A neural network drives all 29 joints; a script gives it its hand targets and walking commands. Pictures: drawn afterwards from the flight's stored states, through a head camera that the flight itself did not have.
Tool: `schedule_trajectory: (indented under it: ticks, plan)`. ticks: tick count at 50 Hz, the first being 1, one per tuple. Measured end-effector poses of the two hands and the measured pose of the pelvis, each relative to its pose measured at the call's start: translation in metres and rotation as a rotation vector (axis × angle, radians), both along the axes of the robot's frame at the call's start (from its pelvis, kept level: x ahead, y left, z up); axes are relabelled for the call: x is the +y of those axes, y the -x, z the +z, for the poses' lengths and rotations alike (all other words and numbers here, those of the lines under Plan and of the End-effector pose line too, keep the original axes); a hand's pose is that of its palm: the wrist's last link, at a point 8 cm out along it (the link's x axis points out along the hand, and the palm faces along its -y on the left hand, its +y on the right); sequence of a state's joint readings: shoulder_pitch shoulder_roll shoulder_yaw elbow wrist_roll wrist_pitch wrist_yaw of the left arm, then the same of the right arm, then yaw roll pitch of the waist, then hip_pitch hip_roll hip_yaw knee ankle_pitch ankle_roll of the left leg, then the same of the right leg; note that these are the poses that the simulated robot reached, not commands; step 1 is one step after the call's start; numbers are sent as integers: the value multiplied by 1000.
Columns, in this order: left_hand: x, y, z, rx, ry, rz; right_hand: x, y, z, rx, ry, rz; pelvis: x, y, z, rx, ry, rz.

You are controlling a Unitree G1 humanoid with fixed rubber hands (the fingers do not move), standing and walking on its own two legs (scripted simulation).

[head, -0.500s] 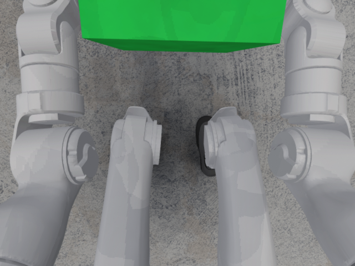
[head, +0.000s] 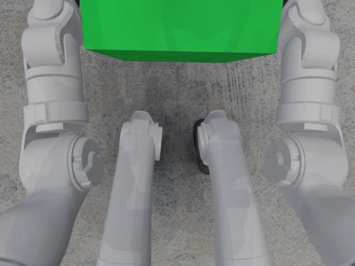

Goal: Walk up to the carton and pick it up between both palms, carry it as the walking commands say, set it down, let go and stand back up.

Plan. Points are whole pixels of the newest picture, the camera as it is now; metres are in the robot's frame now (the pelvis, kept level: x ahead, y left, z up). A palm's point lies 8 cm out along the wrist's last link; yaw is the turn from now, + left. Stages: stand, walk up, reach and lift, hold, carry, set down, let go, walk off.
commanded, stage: reach and lift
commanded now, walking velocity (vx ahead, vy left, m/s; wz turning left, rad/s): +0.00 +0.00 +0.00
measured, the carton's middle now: (178, 10) +0.54 +0.00 -0.16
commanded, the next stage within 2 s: none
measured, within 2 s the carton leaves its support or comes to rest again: neither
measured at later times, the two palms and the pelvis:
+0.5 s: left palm out of the picture +0.52 +0.17 -0.01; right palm out of the picture +0.52 -0.17 -0.01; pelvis +0.01 +0.00 +0.06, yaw +0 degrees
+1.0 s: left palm out of the picture +0.50 +0.17 +0.11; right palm out of the picture +0.50 -0.17 +0.12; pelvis +0.09 +0.00 +0.14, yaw +0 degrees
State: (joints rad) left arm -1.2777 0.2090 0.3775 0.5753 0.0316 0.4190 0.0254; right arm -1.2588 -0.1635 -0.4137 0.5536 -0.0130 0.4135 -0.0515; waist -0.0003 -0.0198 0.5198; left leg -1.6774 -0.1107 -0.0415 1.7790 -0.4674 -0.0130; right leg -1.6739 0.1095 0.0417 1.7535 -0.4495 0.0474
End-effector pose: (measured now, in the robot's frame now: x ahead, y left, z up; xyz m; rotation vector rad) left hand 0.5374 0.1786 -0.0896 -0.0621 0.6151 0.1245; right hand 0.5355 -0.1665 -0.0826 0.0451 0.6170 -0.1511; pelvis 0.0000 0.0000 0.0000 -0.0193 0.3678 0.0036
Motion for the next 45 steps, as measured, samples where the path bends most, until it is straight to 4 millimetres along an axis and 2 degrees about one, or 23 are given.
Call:
schedule_trajectory:
  ticks: [19,32,37,41,45]
  plan:
    - [-4,14,57,-10,-3,-4,-4,14,56,-10,9,5,-2,-2,43,-60,-6,4]
    - [-2,25,100,6,-11,-6,-2,23,100,6,16,14,-3,-13,73,-53,-11,5]
    - [-3,27,124,24,-11,-9,-3,27,123,24,12,3,-2,-26,85,4,-7,7]
    - [-5,30,148,59,-13,-15,-6,33,145,59,4,-2,-1,-46,97,116,-5,4]
    - [-5,35,174,79,-2,-6,-6,36,173,78,1,1,0,-66,115,157,-10,-2]
